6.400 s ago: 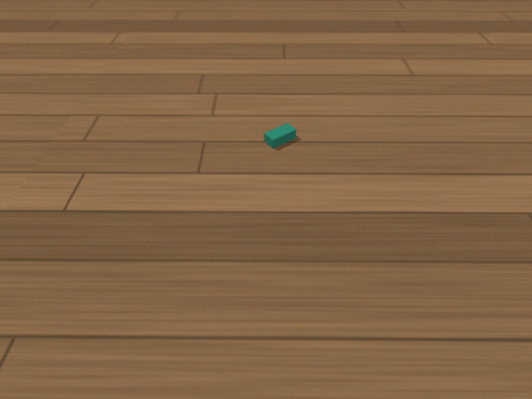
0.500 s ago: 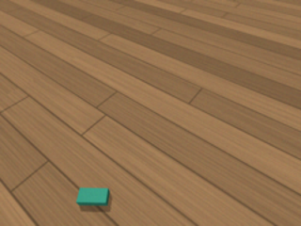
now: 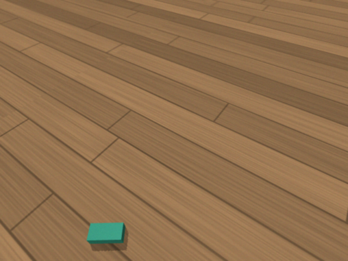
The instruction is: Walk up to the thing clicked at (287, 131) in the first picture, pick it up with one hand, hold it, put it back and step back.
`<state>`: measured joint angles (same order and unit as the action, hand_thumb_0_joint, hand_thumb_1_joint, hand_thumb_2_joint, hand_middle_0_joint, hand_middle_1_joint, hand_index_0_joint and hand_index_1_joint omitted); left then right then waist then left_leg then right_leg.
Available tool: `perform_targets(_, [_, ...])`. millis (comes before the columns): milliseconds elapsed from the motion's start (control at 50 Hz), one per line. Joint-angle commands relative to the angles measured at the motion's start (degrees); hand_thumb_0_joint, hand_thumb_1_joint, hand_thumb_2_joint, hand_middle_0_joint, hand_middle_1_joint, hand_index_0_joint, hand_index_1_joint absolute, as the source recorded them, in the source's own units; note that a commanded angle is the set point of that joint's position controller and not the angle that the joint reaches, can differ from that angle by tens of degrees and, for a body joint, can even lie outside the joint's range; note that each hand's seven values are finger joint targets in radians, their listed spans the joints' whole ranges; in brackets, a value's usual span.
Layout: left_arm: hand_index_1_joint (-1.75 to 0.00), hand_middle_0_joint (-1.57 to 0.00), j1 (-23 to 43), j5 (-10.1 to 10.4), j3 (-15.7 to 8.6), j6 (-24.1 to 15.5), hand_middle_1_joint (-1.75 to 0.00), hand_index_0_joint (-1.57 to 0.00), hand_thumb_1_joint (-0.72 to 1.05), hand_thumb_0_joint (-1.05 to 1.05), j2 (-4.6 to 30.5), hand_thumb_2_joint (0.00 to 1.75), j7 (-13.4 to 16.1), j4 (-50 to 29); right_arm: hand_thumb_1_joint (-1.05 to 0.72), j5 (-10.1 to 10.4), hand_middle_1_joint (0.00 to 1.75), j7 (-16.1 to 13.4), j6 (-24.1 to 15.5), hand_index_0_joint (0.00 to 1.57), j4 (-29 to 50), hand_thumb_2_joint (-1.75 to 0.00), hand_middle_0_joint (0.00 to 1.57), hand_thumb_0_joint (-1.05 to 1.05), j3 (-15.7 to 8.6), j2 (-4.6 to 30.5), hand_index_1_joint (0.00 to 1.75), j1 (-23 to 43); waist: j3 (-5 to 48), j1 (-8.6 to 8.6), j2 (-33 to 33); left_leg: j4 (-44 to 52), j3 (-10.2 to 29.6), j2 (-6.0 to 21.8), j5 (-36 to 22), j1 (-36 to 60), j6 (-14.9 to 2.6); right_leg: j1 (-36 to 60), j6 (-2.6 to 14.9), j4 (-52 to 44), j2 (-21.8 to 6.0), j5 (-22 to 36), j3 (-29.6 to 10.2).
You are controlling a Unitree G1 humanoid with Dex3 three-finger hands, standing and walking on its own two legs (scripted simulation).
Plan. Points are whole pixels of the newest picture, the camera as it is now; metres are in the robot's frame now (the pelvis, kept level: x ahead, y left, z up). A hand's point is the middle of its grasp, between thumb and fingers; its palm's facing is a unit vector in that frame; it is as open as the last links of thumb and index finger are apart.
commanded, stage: walk up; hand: left
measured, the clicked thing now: (106, 233) +0.42 +0.38 -0.75
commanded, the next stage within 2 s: stand in 0.16 s
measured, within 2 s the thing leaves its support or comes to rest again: neither
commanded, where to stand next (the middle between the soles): +0.04 +0.06 m, yaw +1 degrees
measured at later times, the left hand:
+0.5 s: hand out of the picture +0.09 +0.24 -0.15, palm faces -0.02 -0.94 -0.34, open 7.4 cm
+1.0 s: hand out of the picture +0.07 +0.24 -0.15, palm faces -0.02 -0.94 -0.35, open 7.4 cm
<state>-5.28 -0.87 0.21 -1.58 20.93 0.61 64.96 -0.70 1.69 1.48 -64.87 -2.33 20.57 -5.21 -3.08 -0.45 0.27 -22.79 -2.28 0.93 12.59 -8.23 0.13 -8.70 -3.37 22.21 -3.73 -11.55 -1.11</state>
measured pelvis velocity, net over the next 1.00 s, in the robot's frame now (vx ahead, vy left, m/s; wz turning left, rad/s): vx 0.00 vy -0.01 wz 0.01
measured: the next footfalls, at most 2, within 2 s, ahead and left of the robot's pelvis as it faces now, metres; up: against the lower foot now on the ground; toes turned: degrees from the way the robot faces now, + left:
none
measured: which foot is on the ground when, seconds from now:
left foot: down 0.00-1.00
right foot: down 0.00-1.00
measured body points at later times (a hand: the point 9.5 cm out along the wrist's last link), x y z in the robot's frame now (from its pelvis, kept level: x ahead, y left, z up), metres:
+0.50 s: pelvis +0.00 -0.01 +0.00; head +0.01 -0.01 +0.45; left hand +0.09 +0.29 -0.13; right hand +0.10 -0.31 -0.12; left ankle +0.00 +0.12 -0.74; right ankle +0.01 -0.16 -0.74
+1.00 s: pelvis +0.00 -0.01 +0.00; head +0.01 -0.01 +0.45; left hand +0.07 +0.29 -0.13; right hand +0.08 -0.31 -0.13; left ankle +0.00 +0.12 -0.74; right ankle +0.01 -0.16 -0.74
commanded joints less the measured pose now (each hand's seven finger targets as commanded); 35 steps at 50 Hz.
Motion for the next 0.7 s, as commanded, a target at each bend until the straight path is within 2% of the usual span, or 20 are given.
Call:
perform_targets(0, [-0.30, -0.20, 2.80, 0.09, -2.76, -1.00, -0.30, -0.20, 0.90, 0.00, 12.84, 0.90, 0.80, -3.93, -0.90, 0.12, 0.30, -0.88, -1.43, 0.20, 4.22, -0.90, 0.20, 0.00, -2.14, 12.73, 0.30, 3.09, 5.61, 0.21, 0.38, 5.13, 5.23, 5.88, -5.12, 0.43, -2.24, 1.40, 3.73, -1.99, -3.41, 8.25, -1.55])
perform_targets(40, [-0.30, -0.20, 2.26, 0.20, -2.65, -0.96, -0.30, -0.20, 0.90, 0.00, 12.64, 0.90, 0.81, -3.79, -0.90, 0.23, 0.30, -0.92, -1.42, 0.20, 4.37, -0.90, 0.20, 0.00, -2.10, 12.56, 0.30, 3.45, 4.72, 0.48, 0.77, 4.74, 5.05, 5.71, -5.91, 0.85, -2.17, 0.31, 3.64, -2.29, -3.27, 8.43, -1.58])
perform_targets(120, [-0.30, -0.20, 2.64, 0.12, -2.74, -1.04, -0.30, -0.20, 0.90, 0.00, 12.94, 0.90, 0.91, -3.98, -0.90, 0.29, 0.30, -0.94, -1.21, 0.20, 4.37, -0.90, 0.20, 0.00, -2.25, 12.72, 0.30, 2.47, 5.16, -0.06, -0.34, 3.73, 4.67, 5.45, -7.45, 1.80, -1.95, 0.42, 4.02, -2.57, -4.03, 10.00, -2.32])
perform_targets(140, [-0.30, -0.20, 2.87, 0.31, -2.47, -0.62, -0.30, -0.20, 0.90, 0.00, 11.77, 0.90, 0.56, -3.51, -0.90, 0.38, 0.30, -1.23, -1.97, 0.20, 4.31, -0.90, 0.20, 0.00, -1.30, 10.85, 0.30, 2.99, 5.31, -0.34, -3.09, 5.34, 6.54, 7.05, -12.88, 2.05, -1.46, 1.09, 3.46, -2.60, -3.59, 12.51, -2.09])
perform_targets(160, [-0.30, -0.20, 2.20, 0.60, -2.35, -0.44, -0.30, -0.20, 0.90, 0.00, 10.98, 0.90, 0.41, -3.63, -0.90, 0.42, 0.30, -1.31, -2.34, 0.20, 4.21, -0.90, 0.20, 0.00, -1.43, 11.93, 0.30, 3.73, 5.17, 0.42, -1.62, 5.07, 6.28, 6.89, -14.21, 2.80, -1.31, 1.37, 3.11, -3.23, -3.49, 12.88, -2.10])
perform_targets(220, [-0.30, -0.20, 1.91, 0.47, -2.67, -0.35, -0.30, -0.20, 0.90, 0.00, 11.70, 0.90, 0.36, -3.38, -0.90, 0.39, 0.30, -1.66, -2.73, 0.20, 3.81, -0.90, 0.20, 0.00, -1.39, 12.20, 0.30, 3.03, 6.50, -0.09, -1.07, 4.84, 5.64, 7.03, -16.22, 4.33, -1.14, 2.83, 3.06, -3.63, -3.80, 14.40, -2.09])
perform_targets(300, [-0.30, -0.20, 2.35, 0.39, -2.66, -0.19, -0.30, -0.20, 0.90, 0.00, 11.64, 0.90, 0.11, -3.43, -0.90, 0.36, 0.30, -1.79, -2.72, 0.20, 3.72, -0.90, 0.20, 0.00, -1.11, 12.05, 0.30, 3.89, 5.57, 0.02, 0.50, 5.82, 5.24, 6.82, -12.59, 3.02, -0.71, 3.25, 3.12, -4.85, -3.86, 12.25, -2.27])
perform_targets(360, [-0.30, -0.20, 1.86, 0.24, -2.74, -0.23, -0.30, -0.20, 0.90, 0.00, 11.83, 0.90, 0.02, -3.19, -0.90, 0.36, 0.30, -1.80, -2.91, 0.20, 3.50, -0.90, 0.20, 0.00, -1.00, 11.86, 0.30, 3.80, 6.31, 0.11, 0.53, 5.93, 5.09, 6.94, -13.46, 3.57, -0.68, 4.00, 3.18, -5.14, -4.14, 13.49, -2.49])
perform_targets(460, [-0.30, -0.20, 2.43, 0.23, -2.73, -0.11, -0.30, -0.20, 0.90, 0.00, 11.70, 0.90, -0.10, -3.21, -0.90, 0.30, 0.30, -1.76, -2.87, 0.20, 3.37, -0.90, 0.20, 0.00, -0.93, 11.80, 0.30, 4.61, 4.56, 0.10, 0.68, 6.90, 5.30, 6.95, -8.58, 2.91, -0.60, 2.67, 3.31, -6.37, -4.00, 9.33, -2.65])
perform_targets(500, [-0.30, -0.20, 2.30, 0.23, -2.72, -0.19, -0.30, -0.20, 0.90, 0.00, 11.65, 0.90, -0.18, -3.15, -0.90, 0.32, 0.30, -1.69, -2.91, 0.20, 3.37, -0.90, 0.20, 0.00, -0.95, 11.80, 0.30, 4.68, 4.83, 0.11, 0.44, 6.80, 5.37, 7.02, -9.00, 3.31, -0.62, 2.58, 3.33, -6.59, -3.99, 9.21, -2.64])
perform_targets(540, [-0.30, -0.20, 2.65, 0.08, -2.82, -0.25, -0.30, -0.20, 0.90, 0.00, 11.81, 0.90, -0.17, -3.36, -0.90, 0.26, 0.30, -1.72, -2.97, 0.20, 3.39, -0.90, 0.20, 0.00, -0.85, 11.65, 0.30, 3.97, 5.54, -0.13, 0.44, 6.61, 5.12, 6.96, -10.71, 2.86, -0.62, 3.61, 3.35, -6.51, -4.23, 11.54, -2.67])
perform_targets(680, [-0.30, -0.20, 1.79, 0.18, -2.69, -0.14, -0.30, -0.20, 0.90, 0.00, 11.62, 0.90, -0.26, -3.06, -0.90, 0.33, 0.30, -1.66, -2.94, 0.20, 3.11, -0.90, 0.20, 0.00, -0.98, 12.00, 0.30, 4.31, 4.40, 0.20, -0.32, 7.08, 5.51, 6.98, -7.47, 3.42, -0.53, 1.97, 3.44, -7.31, -3.93, 7.74, -2.75])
